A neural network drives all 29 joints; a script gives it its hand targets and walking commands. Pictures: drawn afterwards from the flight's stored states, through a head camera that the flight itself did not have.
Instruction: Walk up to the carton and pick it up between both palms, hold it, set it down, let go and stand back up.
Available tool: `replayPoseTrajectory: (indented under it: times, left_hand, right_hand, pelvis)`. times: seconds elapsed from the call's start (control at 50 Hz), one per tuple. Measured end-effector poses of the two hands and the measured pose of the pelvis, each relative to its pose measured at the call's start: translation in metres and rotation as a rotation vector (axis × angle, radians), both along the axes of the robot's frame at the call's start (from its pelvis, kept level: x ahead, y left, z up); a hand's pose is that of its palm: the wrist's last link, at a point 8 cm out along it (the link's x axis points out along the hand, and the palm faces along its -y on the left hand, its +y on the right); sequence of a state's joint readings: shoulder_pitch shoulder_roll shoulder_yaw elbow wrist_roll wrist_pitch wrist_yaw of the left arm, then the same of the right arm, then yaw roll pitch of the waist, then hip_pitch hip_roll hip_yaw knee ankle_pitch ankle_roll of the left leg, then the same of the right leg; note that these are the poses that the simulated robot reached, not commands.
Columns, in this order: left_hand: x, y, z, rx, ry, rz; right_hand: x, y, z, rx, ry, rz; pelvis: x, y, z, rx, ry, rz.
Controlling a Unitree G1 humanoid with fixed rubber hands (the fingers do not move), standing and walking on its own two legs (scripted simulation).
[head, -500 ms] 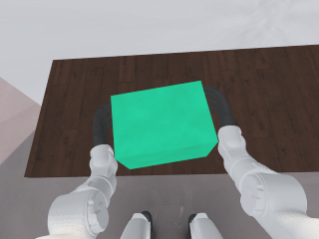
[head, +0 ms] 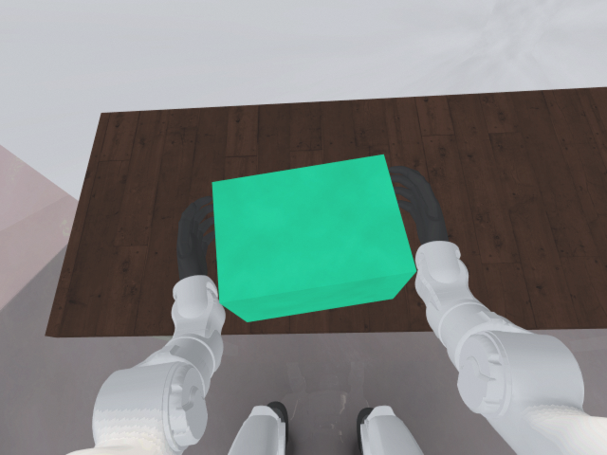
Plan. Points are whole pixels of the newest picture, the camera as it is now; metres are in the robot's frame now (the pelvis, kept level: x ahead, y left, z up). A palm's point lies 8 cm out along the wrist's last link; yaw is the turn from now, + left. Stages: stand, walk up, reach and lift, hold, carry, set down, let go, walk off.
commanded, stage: reach and lift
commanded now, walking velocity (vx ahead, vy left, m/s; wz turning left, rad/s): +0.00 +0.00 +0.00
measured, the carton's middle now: (309, 245) +0.41 +0.02 -0.08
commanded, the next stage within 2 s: none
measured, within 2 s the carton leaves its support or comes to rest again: leaves its support in 0.48 s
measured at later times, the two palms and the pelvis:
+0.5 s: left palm (194, 269) +0.36 +0.17 -0.04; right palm (434, 236) +0.40 -0.15 -0.04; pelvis +0.00 +0.00 +0.00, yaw +0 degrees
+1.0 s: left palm (156, 247) +0.36 +0.18 +0.06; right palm (456, 213) +0.38 -0.14 +0.07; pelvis -0.02 +0.01 +0.01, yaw -1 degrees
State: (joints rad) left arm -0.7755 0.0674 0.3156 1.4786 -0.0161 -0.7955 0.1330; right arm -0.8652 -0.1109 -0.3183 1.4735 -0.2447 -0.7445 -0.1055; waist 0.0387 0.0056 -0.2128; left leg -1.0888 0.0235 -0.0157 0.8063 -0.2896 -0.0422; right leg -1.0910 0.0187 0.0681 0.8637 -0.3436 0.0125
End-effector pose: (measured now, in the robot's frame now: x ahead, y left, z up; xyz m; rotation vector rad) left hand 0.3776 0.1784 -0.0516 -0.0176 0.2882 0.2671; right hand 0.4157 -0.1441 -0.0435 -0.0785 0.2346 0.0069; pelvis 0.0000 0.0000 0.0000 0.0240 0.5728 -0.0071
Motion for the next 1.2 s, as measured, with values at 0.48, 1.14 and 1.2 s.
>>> replayPoseTrajectory:
  times: [0.48,1.14,1.2]
  left_hand:
    - [-0.013,-0.003,0.006,-0.001,0.043,-0.015]
    - [-0.011,0.019,0.129,-0.005,-0.039,-0.054]
    - [-0.006,0.024,0.138,-0.001,-0.029,-0.059]
  right_hand:
    - [-0.016,-0.004,0.005,-0.009,0.042,-0.006]
    - [-0.026,0.019,0.140,0.067,-0.021,-0.064]
    - [-0.022,0.023,0.149,0.072,-0.009,-0.070]
  pelvis:
    - [-0.002,0.000,0.001,-0.001,-0.019,0.000]
    - [-0.017,0.025,0.021,-0.042,-0.289,0.000]
    - [-0.013,0.030,0.026,-0.050,-0.301,0.001]
